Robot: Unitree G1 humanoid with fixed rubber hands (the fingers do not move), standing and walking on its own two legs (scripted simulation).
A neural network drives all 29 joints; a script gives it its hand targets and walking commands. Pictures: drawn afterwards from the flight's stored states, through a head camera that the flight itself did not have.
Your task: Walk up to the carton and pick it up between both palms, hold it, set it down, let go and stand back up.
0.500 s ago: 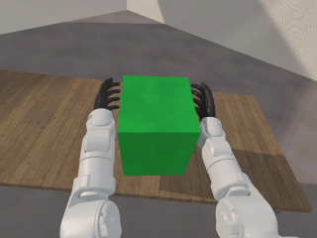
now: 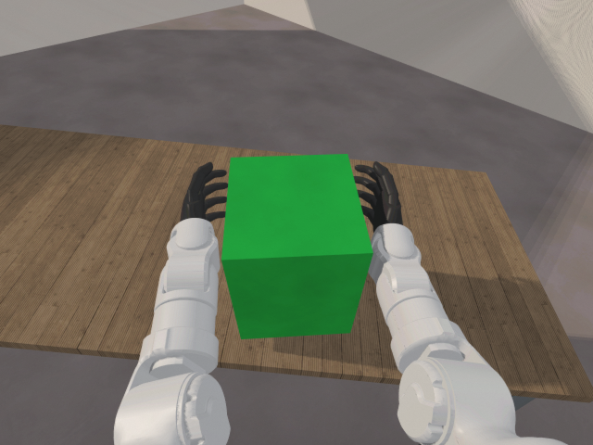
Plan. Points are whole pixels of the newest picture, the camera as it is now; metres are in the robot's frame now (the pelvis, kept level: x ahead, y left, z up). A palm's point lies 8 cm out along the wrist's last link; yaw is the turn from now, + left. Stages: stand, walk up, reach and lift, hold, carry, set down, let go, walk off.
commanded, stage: set down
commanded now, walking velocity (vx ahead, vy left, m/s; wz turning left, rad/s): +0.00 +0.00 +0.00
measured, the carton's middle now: (292, 248) +0.39 +0.01 +0.07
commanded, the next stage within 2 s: none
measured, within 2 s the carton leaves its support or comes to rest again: rests again in 0.78 s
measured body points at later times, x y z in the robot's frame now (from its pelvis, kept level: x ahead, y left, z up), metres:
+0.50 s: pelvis +0.00 +0.00 +0.00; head +0.02 +0.02 +0.45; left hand +0.41 +0.13 +0.09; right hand +0.41 -0.13 +0.10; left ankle -0.02 +0.15 -0.75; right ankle -0.02 -0.12 -0.75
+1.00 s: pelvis +0.00 +0.00 +0.00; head +0.02 +0.03 +0.45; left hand +0.41 +0.13 +0.08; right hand +0.41 -0.13 +0.09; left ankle -0.02 +0.15 -0.75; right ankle -0.02 -0.12 -0.75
